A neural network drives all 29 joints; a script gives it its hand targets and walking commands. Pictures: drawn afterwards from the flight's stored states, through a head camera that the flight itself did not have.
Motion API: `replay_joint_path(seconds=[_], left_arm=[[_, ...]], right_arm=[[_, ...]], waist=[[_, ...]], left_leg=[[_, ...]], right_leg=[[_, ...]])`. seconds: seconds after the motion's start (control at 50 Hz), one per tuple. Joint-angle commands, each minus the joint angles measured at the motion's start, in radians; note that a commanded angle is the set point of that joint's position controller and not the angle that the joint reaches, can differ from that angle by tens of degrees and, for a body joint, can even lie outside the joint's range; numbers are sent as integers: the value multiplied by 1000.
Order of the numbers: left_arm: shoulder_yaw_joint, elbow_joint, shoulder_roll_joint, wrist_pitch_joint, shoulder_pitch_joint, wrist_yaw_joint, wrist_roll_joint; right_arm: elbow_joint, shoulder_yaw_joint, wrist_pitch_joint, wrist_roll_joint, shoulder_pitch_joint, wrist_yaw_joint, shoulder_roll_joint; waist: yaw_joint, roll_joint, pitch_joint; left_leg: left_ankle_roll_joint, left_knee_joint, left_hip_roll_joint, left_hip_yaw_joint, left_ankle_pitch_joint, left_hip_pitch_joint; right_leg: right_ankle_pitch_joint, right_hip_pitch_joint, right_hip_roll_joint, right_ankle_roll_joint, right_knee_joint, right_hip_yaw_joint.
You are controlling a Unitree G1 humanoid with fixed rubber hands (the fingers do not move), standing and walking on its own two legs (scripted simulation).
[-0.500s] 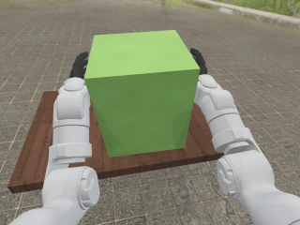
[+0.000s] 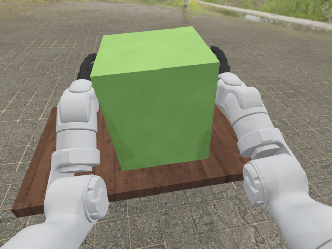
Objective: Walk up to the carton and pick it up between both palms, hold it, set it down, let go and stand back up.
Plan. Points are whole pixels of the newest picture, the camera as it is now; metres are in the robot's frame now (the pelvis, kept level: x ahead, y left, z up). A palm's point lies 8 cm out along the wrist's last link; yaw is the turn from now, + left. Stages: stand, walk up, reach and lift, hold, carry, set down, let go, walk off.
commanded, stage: hold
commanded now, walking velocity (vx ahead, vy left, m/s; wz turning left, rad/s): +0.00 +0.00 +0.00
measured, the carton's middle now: (157, 99) +0.38 +0.00 +0.23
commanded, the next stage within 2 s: set down in 1.52 s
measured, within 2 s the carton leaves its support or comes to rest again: neither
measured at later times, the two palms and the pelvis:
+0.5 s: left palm (84, 84) +0.37 +0.15 +0.28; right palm (221, 73) +0.37 -0.15 +0.30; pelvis +0.00 +0.00 +0.00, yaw +0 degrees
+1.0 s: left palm (84, 83) +0.37 +0.16 +0.28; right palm (221, 72) +0.37 -0.14 +0.30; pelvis +0.01 +0.00 +0.00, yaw +0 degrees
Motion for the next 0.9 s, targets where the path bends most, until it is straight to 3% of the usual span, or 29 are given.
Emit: replay_joint_path(seconds=[0.0, 0.04, 0.12, 0.16, 0.22, 0.32, 0.38, 0.46, 0.5, 0.54, 0.58, 0.6, 0.74, 0.8, 0.88], left_arm=[[-409, -162, -579, -82, -744, -139, -175], [-396, -164, -568, -76, -749, -142, -173], [-427, -215, -576, -69, -760, -143, -192], [-406, -182, -560, -56, -738, -145, -174], [-439, -242, -582, -50, -762, -146, -193], [-444, -253, -585, -38, -772, -144, -192], [-428, -209, -586, -32, -776, -141, -186], [-435, -250, -590, -31, -752, -141, -194], [-406, -222, -564, -28, -739, -145, -177], [-409, -226, -558, -30, -766, -147, -177], [-382, -161, -554, -24, -759, -154, -168], [-398, -197, -564, -32, -778, -155, -181], [-411, -216, -565, -36, -765, -155, -191], [-395, -205, -553, -31, -760, -160, -178], [-427, -249, -563, -31, -761, -155, -197]], right_arm=[[-323, 254, -5, 147, -724, 101, 698], [-328, 254, 3, 146, -740, 97, 700], [-348, 261, 16, 168, -719, 96, 696], [-314, 252, 33, 168, -703, 95, 675], [-366, 260, 31, 183, -728, 97, 682], [-343, 242, 47, 174, -714, 103, 670], [-333, 235, 52, 173, -741, 107, 669], [-357, 262, 55, 194, -726, 106, 671], [-358, 265, 57, 192, -727, 102, 677], [-343, 261, 60, 184, -732, 101, 691], [-315, 237, 63, 165, -745, 99, 682], [-354, 252, 55, 175, -771, 102, 696], [-366, 265, 63, 194, -737, 86, 703], [-351, 255, 67, 189, -732, 84, 684], [-395, 271, 66, 208, -725, 84, 687]], waist=[[-6, 57, -353], [-3, 38, -350], [-16, 66, -378], [-13, 68, -318], [-24, 87, -363], [-27, 104, -360], [-15, 91, -318], [-12, 91, -371], [3, 54, -356], [2, 54, -339], [-3, 47, -306], [7, 54, -355], [-12, 62, -382], [-5, 61, -366], [-16, 75, -383]], left_leg=[[-34, -13, -78, 4, 223, 104], [-29, -17, -81, 7, 188, 85], [-38, -3, -77, -2, 247, 105], [-39, -21, -73, 0, 214, 88], [-47, -9, -69, -5, 239, 99], [-57, -14, -69, -6, 220, 89], [-50, -22, -66, -7, 187, 65], [-56, -4, -68, -9, 255, 95], [-39, -11, -72, -2, 231, 77], [-34, -21, -76, -2, 195, 61], [-31, -36, -73, 6, 139, 54], [-26, -29, -74, 6, 158, 54], [-38, 0, -79, -2, 244, 82], [-38, -17, -75, -2, 202, 76], [-52, 4, -78, -3, 277, 102]], right_leg=[[224, 110, 77, 51, -4, 15], [202, 111, 70, 56, -9, 19], [248, 113, 74, 51, 0, 21], [204, 104, 76, 54, -11, 17], [199, 108, 81, 45, -6, 16], [178, 105, 83, 36, -1, 14], [152, 86, 80, 36, -8, 16], [218, 106, 85, 34, 1, 20], [224, 120, 75, 47, -1, 28], [201, 114, 71, 50, 0, 26], [146, 89, 70, 49, -14, 22], [163, 104, 71, 49, -8, 26], [275, 124, 71, 54, 8, 33], [219, 115, 71, 57, -1, 25], [278, 109, 79, 51, 6, 22]])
